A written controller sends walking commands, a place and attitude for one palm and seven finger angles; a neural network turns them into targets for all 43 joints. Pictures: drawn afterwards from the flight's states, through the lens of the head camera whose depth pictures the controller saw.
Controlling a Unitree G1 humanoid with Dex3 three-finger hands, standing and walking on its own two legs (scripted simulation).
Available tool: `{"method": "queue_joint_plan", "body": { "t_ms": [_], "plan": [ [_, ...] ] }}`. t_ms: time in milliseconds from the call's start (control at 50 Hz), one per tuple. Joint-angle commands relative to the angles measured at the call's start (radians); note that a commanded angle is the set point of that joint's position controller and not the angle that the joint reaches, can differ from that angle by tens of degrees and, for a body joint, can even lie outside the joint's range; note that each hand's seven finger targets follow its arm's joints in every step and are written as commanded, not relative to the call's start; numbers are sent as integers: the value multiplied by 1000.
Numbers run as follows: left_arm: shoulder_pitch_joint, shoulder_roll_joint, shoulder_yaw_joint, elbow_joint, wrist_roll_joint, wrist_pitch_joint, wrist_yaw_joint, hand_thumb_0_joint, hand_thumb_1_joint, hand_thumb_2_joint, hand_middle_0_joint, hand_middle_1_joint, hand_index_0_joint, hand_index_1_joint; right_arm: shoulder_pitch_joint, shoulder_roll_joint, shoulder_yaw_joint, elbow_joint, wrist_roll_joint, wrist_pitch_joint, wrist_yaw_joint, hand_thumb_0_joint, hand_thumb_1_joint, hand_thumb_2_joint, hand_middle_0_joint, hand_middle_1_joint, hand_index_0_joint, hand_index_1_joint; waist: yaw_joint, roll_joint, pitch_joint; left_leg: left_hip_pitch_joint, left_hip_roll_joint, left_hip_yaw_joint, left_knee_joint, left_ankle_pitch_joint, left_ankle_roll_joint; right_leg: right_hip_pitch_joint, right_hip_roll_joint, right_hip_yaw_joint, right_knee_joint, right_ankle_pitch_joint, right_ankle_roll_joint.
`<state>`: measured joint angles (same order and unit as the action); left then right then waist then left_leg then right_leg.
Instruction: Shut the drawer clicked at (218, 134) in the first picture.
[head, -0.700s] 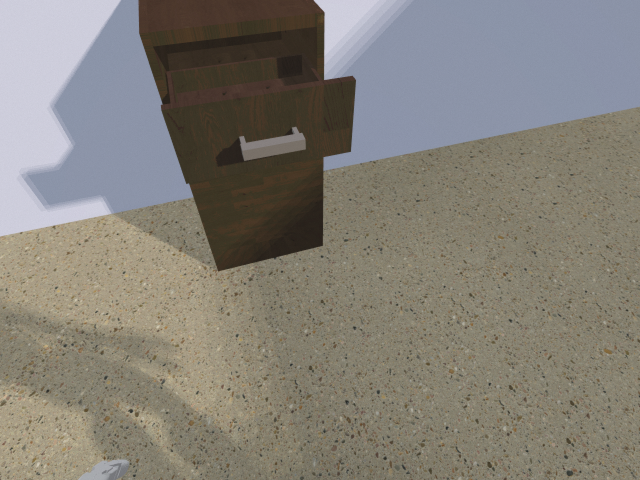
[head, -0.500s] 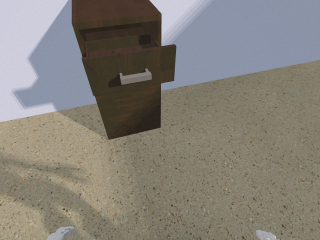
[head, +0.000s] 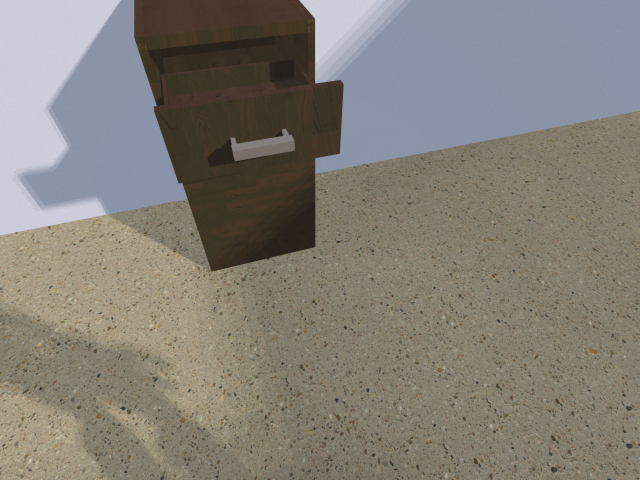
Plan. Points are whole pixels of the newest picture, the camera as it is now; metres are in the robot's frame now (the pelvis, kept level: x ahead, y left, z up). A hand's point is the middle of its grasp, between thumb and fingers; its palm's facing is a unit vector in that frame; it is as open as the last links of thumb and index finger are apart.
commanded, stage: stand and wait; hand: left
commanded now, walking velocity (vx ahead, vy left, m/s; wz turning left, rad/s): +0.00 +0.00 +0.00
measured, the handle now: (261, 142) +0.76 +0.18 -0.01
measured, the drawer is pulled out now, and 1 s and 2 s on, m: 0.29 0.29 0.29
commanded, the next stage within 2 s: look at it before walking up in 0.20 s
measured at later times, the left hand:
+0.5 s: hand out of the picture +0.07 +0.25 -0.15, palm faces -0.03 -0.94 -0.33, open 7.4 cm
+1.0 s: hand out of the picture +0.07 +0.25 -0.15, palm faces -0.03 -0.94 -0.33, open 7.4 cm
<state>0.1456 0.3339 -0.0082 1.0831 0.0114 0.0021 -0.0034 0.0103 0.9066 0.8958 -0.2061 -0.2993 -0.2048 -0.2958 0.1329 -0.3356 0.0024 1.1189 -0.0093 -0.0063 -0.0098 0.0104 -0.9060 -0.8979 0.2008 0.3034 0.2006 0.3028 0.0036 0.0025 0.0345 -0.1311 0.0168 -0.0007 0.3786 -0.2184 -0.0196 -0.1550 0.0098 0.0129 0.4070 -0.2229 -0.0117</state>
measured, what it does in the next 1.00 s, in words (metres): stands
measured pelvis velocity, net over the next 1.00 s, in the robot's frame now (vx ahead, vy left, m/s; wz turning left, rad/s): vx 0.00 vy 0.01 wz -0.01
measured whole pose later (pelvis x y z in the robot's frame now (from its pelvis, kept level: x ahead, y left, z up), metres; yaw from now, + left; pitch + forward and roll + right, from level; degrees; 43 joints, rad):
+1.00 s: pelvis +0.00 +0.01 +0.00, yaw -1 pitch -2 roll +0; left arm 0.14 0.33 -0.01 1.09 0.01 0.00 0.00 0.01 0.91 0.90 -0.21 -0.30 -0.20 -0.30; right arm 0.11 -0.33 0.01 1.12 -0.01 -0.02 -0.01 0.01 -0.91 -0.90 0.20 0.30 0.20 0.30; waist 0.01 0.00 0.03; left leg -0.12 0.01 0.01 0.34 -0.20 -0.01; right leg -0.15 0.00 0.03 0.37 -0.19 0.00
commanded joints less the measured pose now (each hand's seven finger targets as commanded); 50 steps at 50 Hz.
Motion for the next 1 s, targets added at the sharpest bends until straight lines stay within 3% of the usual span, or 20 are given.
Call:
{"method": "queue_joint_plan", "body": {
  "t_ms": [0,140,480,620,940,960,980],
  "plan": [
    [-59,206,43,-65,-2,-29,17,0,900,900,-200,-300,-200,-300,-57,-190,-35,-72,-1,-25,-8,0,-900,-900,200,300,200,300,-3,-14,-63,10,96,-80,-58,119,44,-1,-123,110,-83,132,-24],
    [-61,206,43,-62,-1,-28,15,0,900,900,-200,-300,-200,-300,-51,-193,-34,-66,-2,-26,-6,0,-900,-900,200,300,200,300,-4,-6,-46,-2,95,-84,-73,83,42,-20,-118,118,-99,68,-21],
    [-54,200,42,-64,1,-28,16,0,900,900,-200,-300,-200,-300,-48,-190,-33,-65,0,-29,-5,0,-900,-900,200,300,200,300,-3,4,-60,7,102,-91,-83,107,46,-11,-114,108,-94,93,-16],
    [-48,201,41,-58,0,-31,16,0,900,900,-200,-300,-200,-300,-54,-195,-33,-63,1,-32,-6,0,-900,-900,200,300,200,300,-3,-1,-81,33,106,-86,-76,163,46,3,-118,103,-85,161,-15],
    [-47,207,42,-58,1,-30,16,0,900,900,-200,-300,-200,-300,-57,-199,-35,-63,1,-31,-7,0,-900,-900,200,300,200,300,-5,-1,-67,45,108,-79,-85,159,44,-3,-116,110,-96,172,-15],
    [-50,200,44,-64,1,-25,15,0,900,900,-200,-300,-200,-300,-49,-192,-37,-66,-1,-29,-9,0,-900,-900,200,300,200,300,-6,3,-59,48,111,-67,-69,163,41,-18,-113,116,-85,193,-16],
    [-34,164,41,-66,2,-14,17,0,900,900,-200,-300,-200,-300,-24,-149,-33,-65,-1,-23,-11,0,-900,-900,200,300,200,300,-9,-4,-62,49,114,-50,-48,170,36,-32,-108,122,-60,219,-13]
  ]
}}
